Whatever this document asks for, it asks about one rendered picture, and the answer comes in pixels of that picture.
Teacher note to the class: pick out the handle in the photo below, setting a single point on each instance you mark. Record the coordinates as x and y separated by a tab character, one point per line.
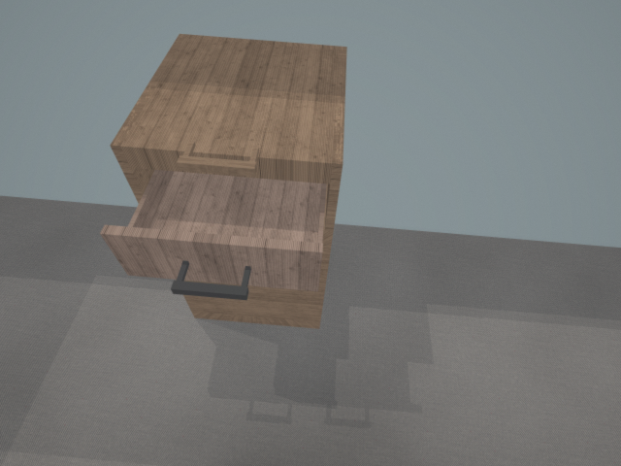
218	166
210	289

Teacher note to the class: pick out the cabinet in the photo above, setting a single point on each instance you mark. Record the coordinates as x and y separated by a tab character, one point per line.
278	104

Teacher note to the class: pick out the drawer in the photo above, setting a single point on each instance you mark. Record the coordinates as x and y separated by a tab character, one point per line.
220	224

